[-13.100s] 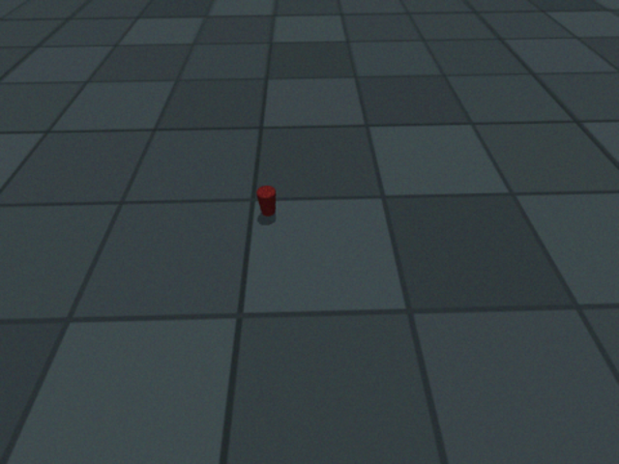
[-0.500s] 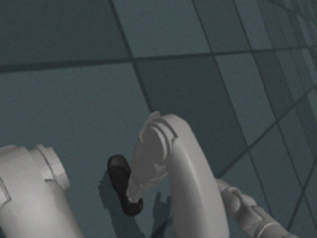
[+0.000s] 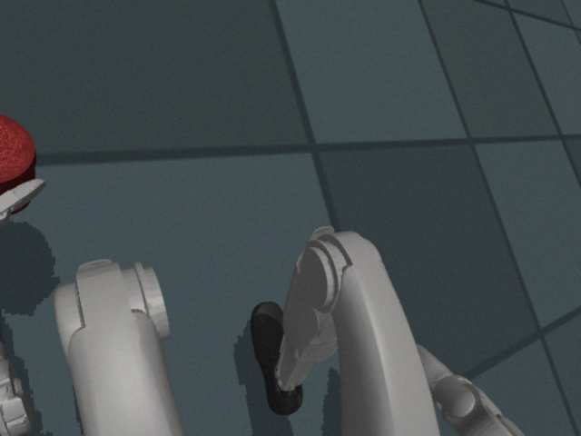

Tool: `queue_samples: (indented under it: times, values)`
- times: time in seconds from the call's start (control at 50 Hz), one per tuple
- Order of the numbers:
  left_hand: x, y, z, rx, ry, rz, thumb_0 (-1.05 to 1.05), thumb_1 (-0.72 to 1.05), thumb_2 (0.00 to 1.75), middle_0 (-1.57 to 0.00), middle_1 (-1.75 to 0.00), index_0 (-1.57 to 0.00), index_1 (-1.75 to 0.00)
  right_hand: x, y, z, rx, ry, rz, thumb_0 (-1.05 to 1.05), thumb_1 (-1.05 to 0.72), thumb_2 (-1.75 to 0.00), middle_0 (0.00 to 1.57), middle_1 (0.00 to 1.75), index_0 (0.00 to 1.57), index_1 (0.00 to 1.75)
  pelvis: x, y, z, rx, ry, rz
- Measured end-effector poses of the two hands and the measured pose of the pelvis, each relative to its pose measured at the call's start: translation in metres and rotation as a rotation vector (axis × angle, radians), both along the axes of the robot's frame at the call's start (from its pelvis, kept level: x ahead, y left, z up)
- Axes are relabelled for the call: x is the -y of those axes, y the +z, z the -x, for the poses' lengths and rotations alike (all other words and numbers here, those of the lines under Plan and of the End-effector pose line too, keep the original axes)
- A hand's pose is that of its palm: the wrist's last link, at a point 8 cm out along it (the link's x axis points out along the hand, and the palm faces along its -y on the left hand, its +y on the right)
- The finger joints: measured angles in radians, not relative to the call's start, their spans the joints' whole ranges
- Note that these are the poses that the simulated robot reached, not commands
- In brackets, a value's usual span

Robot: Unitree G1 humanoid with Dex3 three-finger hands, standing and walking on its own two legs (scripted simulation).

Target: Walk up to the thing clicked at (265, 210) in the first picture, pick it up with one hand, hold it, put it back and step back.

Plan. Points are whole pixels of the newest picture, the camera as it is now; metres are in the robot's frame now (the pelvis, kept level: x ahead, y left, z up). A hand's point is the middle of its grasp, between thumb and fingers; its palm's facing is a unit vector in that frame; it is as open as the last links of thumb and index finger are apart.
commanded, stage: settle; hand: left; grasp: from the side
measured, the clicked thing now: out of the picture +0.44 +0.30 -0.14
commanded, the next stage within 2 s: lift in 1.34 s
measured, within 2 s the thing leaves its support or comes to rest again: neither
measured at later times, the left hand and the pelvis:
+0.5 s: hand out of the picture +0.43 +0.31 -0.01, palm faces +0.29 -0.96 -0.06, open 8.9 cm; pelvis +0.02 -0.01 +0.02, yaw +6 degrees
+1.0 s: hand out of the picture +0.44 +0.30 +0.03, palm faces +0.31 -0.95 -0.04, open 8.8 cm; pelvis +0.02 -0.02 +0.05, yaw +9 degrees
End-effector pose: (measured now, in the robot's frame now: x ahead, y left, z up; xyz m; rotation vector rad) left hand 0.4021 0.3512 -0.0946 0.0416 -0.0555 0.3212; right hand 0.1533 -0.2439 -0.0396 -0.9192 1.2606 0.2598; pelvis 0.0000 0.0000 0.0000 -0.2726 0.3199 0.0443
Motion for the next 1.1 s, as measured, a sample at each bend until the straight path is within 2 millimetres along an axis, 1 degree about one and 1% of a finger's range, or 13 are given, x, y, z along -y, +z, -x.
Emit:
queue_samples:
  times: [0.1,0.22,0.48,0.62,0.74,0.92,1.1]
  values:
    - [-0.002,0.023,0.005,-0.008,-0.006,-0.005,0.01,-0.47,0.98,-0.70,-0.94,-0.92,-1.48,0.004,-0.005,-0.008,0.037,-0.057,-0.049,0.00,-0.90,-0.89,0.21,0.30,0.21,0.30,0.003,0.005,-0.002,-0.041,0.013,-0.022]
    - [-0.002,0.046,0.009,-0.018,-0.005,-0.008,0.01,-0.47,0.98,-0.70,-0.93,-0.93,-1.47,0.007,-0.012,-0.014,0.060,-0.118,-0.094,0.00,-0.89,-0.89,0.20,0.30,0.21,0.30,0.006,0.011,-0.006,-0.087,0.028,-0.051]
    - [-0.003,0.086,0.006,-0.043,-0.025,-0.016,0.01,-0.48,0.99,-0.71,-0.92,-0.93,-1.45,0.015,-0.024,-0.020,0.073,-0.234,-0.162,0.01,-0.90,-0.89,0.20,0.30,0.20,0.30,0.012,0.024,-0.015,-0.171,0.053,-0.100]
    - [0.000,0.100,0.004,-0.051,-0.020,0.000,0.01,-0.48,0.99,-0.71,-0.92,-0.94,-1.45,0.019,-0.025,-0.021,0.076,-0.266,-0.179,0.01,-0.90,-0.89,0.20,0.30,0.20,0.30,0.015,0.031,-0.018,-0.198,0.060,-0.117]
    - [0.004,0.111,0.001,-0.053,-0.025,0.005,0.01,-0.48,0.99,-0.71,-0.92,-0.94,-1.47,0.020,-0.021,-0.023,0.090,-0.284,-0.186,0.01,-0.91,-0.90,0.20,0.30,0.20,0.30,0.015,0.038,-0.020,-0.215,0.065,-0.127]
    - [0.006,0.123,0.001,-0.059,-0.015,0.013,0.01,-0.48,1.00,-0.71,-0.92,-0.95,-1.49,0.018,-0.013,-0.025,0.101,-0.295,-0.198,0.01,-0.91,-0.90,0.20,0.30,0.20,0.30,0.016,0.049,-0.020,-0.233,0.071,-0.135]
    - [0.008,0.134,0.001,-0.058,-0.003,0.014,0.01,-0.50,1.01,-0.72,-0.92,-0.96,-1.50,0.019,-0.008,-0.023,0.103,-0.305,-0.204,0.01,-0.91,-0.90,0.20,0.30,0.20,0.30,0.016,0.056,-0.020,-0.239,0.076,-0.143]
